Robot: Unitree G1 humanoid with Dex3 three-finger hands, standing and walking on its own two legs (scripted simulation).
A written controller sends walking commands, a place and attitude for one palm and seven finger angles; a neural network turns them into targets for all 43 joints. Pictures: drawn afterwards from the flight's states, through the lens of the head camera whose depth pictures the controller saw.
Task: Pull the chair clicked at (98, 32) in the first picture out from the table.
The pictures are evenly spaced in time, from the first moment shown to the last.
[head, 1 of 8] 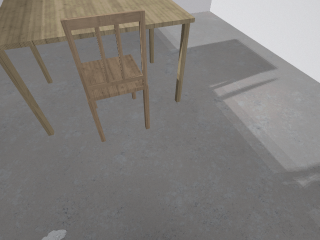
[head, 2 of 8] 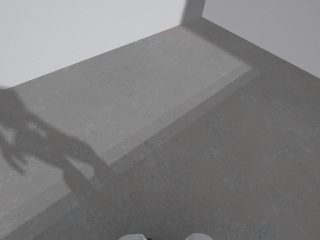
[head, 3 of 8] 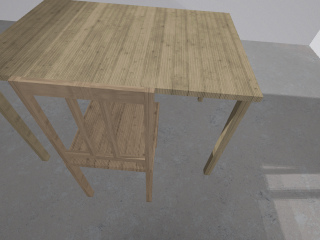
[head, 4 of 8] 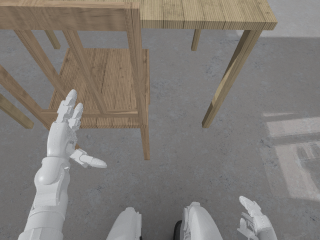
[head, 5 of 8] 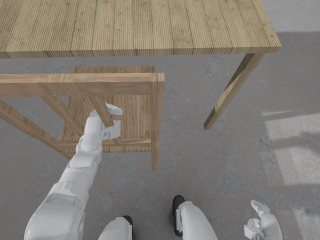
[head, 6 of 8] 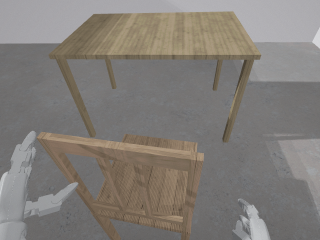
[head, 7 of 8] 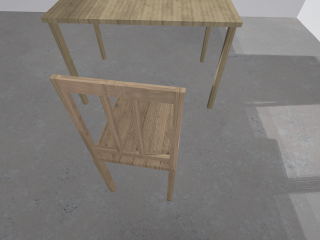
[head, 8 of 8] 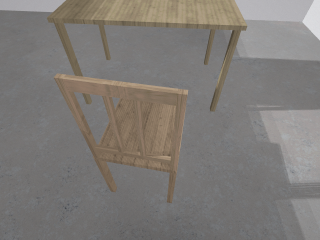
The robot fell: no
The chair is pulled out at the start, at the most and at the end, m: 0.00 0.58 0.58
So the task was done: yes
